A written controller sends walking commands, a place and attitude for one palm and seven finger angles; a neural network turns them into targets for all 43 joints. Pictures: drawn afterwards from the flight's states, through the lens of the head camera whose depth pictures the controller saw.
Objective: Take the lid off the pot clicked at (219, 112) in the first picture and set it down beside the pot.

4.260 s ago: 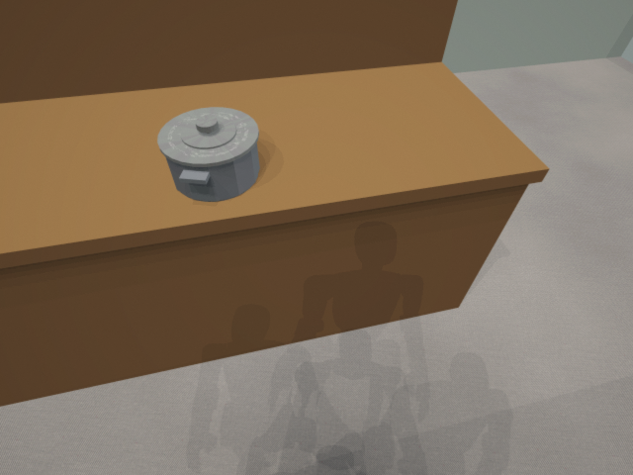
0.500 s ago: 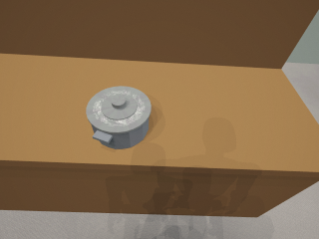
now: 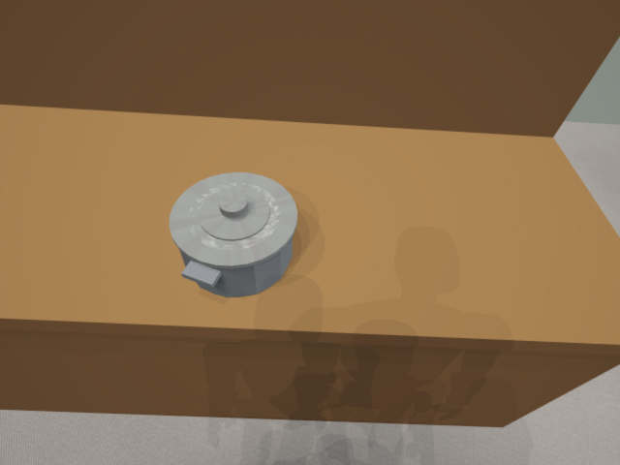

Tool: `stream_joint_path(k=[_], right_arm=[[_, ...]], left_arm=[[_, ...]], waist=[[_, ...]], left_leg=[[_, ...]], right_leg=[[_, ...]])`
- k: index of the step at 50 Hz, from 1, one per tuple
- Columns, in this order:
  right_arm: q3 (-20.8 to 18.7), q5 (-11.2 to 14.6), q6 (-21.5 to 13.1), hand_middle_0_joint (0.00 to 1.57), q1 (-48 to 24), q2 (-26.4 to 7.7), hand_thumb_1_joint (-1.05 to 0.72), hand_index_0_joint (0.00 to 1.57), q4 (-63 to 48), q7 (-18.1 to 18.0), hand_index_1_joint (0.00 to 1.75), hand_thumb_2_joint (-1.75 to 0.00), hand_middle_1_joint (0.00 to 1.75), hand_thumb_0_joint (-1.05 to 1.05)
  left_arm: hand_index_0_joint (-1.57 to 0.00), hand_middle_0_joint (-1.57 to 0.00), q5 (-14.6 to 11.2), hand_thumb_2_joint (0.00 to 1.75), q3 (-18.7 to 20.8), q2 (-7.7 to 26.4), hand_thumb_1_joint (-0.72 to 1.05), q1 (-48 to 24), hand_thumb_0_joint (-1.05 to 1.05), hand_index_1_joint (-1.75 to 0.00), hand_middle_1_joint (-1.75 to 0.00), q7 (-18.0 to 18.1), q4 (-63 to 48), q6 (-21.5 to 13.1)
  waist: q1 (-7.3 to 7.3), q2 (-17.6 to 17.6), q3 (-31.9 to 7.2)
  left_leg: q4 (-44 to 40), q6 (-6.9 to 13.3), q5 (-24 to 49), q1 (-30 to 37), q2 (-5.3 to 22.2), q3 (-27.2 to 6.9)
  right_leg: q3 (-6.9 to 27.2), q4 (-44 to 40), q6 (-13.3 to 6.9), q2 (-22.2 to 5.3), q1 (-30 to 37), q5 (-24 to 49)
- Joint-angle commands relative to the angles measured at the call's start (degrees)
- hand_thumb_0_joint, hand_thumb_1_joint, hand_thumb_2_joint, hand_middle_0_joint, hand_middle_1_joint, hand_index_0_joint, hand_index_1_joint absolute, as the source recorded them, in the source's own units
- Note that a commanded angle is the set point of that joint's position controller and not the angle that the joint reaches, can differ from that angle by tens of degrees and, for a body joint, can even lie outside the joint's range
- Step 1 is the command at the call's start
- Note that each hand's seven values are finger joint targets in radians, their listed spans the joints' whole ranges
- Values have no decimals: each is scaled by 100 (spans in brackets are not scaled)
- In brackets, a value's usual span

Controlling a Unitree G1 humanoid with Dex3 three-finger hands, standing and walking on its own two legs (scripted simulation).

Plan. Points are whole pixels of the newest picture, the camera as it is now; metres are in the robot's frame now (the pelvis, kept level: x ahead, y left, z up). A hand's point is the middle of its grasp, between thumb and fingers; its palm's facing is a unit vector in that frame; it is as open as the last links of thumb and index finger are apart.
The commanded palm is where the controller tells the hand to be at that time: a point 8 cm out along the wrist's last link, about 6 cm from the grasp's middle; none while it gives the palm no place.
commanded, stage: look again from close up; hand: left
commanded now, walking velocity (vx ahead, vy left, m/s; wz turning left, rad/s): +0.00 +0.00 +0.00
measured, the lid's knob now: (233, 204) +0.47 +0.16 +0.04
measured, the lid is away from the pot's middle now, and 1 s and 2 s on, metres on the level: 0.00 0.00 0.00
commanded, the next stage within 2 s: lift the closed hand beside the body in 0.28 s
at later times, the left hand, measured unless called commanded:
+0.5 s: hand out of the picture +0.07 +0.20 -0.13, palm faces +0.12 -0.95 -0.30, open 7.0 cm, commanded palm +0.09 +0.23 -0.06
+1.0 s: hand out of the picture +0.09 +0.21 -0.06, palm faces +0.28 -0.92 -0.29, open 3.1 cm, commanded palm +0.05 +0.26 -0.02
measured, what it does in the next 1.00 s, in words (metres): stands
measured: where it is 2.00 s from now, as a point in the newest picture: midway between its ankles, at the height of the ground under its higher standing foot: outside the picture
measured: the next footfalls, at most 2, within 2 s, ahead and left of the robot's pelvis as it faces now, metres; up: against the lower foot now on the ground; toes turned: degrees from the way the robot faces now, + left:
none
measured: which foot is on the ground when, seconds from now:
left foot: down 0.00-1.00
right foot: down 0.00-1.00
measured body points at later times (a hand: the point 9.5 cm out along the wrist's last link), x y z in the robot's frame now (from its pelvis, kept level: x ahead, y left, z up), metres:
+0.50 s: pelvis +0.00 +0.01 +0.00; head +0.01 +0.01 +0.45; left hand +0.06 +0.25 -0.11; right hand +0.05 -0.23 -0.14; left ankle +0.03 +0.12 -0.74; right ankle -0.06 -0.13 -0.74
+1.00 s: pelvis -0.02 -0.01 +0.00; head -0.02 -0.01 +0.45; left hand +0.07 +0.26 -0.04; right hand +0.20 -0.21 -0.07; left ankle +0.03 +0.12 -0.74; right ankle -0.06 -0.13 -0.74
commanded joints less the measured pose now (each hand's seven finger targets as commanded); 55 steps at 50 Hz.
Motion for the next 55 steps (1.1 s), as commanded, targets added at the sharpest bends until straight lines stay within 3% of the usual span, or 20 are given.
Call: stream_joint_path(k=[1,18,19,20,21,22,24,26,27,29,32,33,34,36,37,39,44,52,53,55], right_arm=[[-70,34,-112,20,342,-581,-90,20,-159,1,30,-90,30,0],[-59,50,-118,20,474,-491,-90,20,-25,-17,30,-90,30,0],[-75,21,-127,20,-40,-741,-90,20,-416,27,30,-90,30,0],[-178,402,-1122,20,103,-1268,-90,20,-2212,20,30,-90,30,0],[-34,420,-1507,20,-335,-1083,-90,20,-1998,-270,30,-90,30,0],[-87,528,-1598,20,-501,-920,-90,20,-1990,-225,30,-90,30,0],[-32,348,-1679,20,-482,-983,-90,20,-2022,-138,30,-90,30,0],[-240,228,-1462,20,-414,-1132,-90,20,-2272,-11,30,-90,30,0],[-318,222,-1370,20,-509,-1138,-90,20,-2442,39,30,-90,30,0],[-335,155,-1248,20,-676,-1108,-90,20,-2933,63,30,-90,30,0],[-303,185,-1021,20,-854,-1022,-90,20,-3330,-45,30,-90,30,0],[-249,201,-938,20,-913,-981,-90,20,-3504,-76,30,-90,30,0],[-243,225,-878,20,-933,-992,-90,20,-3602,-109,30,-90,30,0],[-222,207,-806,20,-900,-958,-90,20,-3784,-181,30,-90,30,0],[-223,190,-792,20,-830,-946,-90,20,-3834,-219,30,-90,30,0],[-185,145,-783,20,-862,-908,-90,20,-3938,-297,30,-90,30,0],[-135,96,-756,20,-824,-928,-90,20,-3986,-394,30,-90,30,0],[-125,88,-720,20,-925,-922,-90,20,-3804,-464,30,-90,30,0],[-104,89,-738,20,-968,-909,-90,20,-3832,-463,30,-90,30,0],[-110,87,-772,20,-981,-908,-90,20,-3788,-473,30,-90,30,0]], left_arm=[[-20,-20,-27,90,64,514,90,545,0,-30,-30,35,-124,-50],[-20,-20,-34,90,49,413,90,681,0,-30,-30,48,-4,-48],[-20,-20,82,90,101,533,90,722,0,-30,-30,238,110,-156],[-24,-24,-666,90,-132,1270,90,-2917,0,-35,-35,262,-7460,-1018],[-29,-29,-230,90,183,1272,90,-840,0,-40,-40,580,-6350,-612],[-33,-33,-323,90,-225,421,90,549,0,-44,-44,773,-5758,81],[-42,-42,-138,90,-908,-526,90,915,0,-54,-54,635,-4690,303],[-51,-51,47,90,-653,-500,90,1285,0,-64,-64,460,-3554,307],[-55,-55,59,90,-187,-146,90,1680,0,-68,-68,426,-3498,203],[-64,-64,-4,90,401,491,90,1953,0,-78,-78,334,-4686,-14],[-77,-77,-94,90,954,908,90,1786,0,-92,-92,302,-5063,-171],[-82,-82,-113,90,687,645,90,1516,0,-97,-97,248,-5075,-208],[-86,-86,-147,90,759,724,90,1220,0,-102,-102,226,-5216,-291],[-95,-95,-210,90,782,737,90,1115,0,-112,-112,191,-5689,-419],[-99,-99,-213,90,887,899,90,1005,0,-116,-116,203,-5945,-463],[-108,-108,-244,90,802,833,90,863,0,-126,-126,212,-6263,-485],[-130,-130,-228,90,766,856,90,884,0,-150,-150,234,-6410,-425],[-130,-130,-198,90,1188,1193,90,1433,0,-150,-150,300,-6372,-272],[-130,-130,-196,90,1046,1089,90,1370,0,-150,-150,289,-6452,-281],[-130,-130,-202,90,1133,1135,90,1481,0,-150,-150,297,-6608,-300]], waist=[[-16,171,42],[0,141,149],[52,688,130],[-39,1518,-2411],[97,2095,-2586],[84,1695,-1858],[-137,181,-344],[-70,-736,111],[119,-725,-40],[312,-472,-457],[234,-140,-125],[104,-146,181],[67,-107,250],[97,327,-88],[72,361,-242],[49,555,-392],[42,558,-551],[173,249,-494],[133,221,-445],[198,402,-577]], left_leg=[[-448,234,883,496,539,-487],[-477,263,847,434,530,-500],[605,58,1801,341,474,-348],[-282,-48,1687,1701,9,-437],[-284,-45,2033,1996,241,-332],[-341,-117,1589,1492,150,-415],[-393,103,1082,936,31,-403],[-335,163,839,352,43,-433],[-313,132,856,350,64,-342],[-351,55,819,407,0,-181],[-284,42,427,309,-40,-9],[-286,42,149,156,-79,10],[-263,53,-7,173,-99,17],[-211,74,-17,445,-118,68],[-155,82,44,517,-117,52],[-132,85,60,606,-117,60],[-76,116,243,720,-110,-2],[-48,157,525,695,-82,-45],[-48,169,501,672,-92,-38],[-73,169,593,785,-77,-38]], right_leg=[[272,-499,-240,-508,-605,1178],[229,-560,-246,-526,-560,1144],[564,-599,-200,-634,-787,2551],[-100,-70,-258,-231,-198,2249],[-164,202,-386,-84,-481,1583],[-472,68,-277,-82,-601,1279],[-648,-258,-172,45,-926,1302],[-728,-234,-130,123,-1369,1033],[-694,-244,-168,95,-1222,1029],[-597,-232,-173,51,-953,976],[-507,-355,-149,15,-1116,764],[-495,-402,-113,27,-1349,564],[-443,-457,-112,20,-1434,419],[-367,-493,-126,11,-1357,394],[-379,-517,-125,9,-1343,499],[-351,-507,-131,18,-1292,492],[-375,-442,-147,43,-1237,716],[-431,-417,-132,37,-1079,986],[-422,-423,-115,26,-1134,963],[-420,-388,-133,15,-1059,975]])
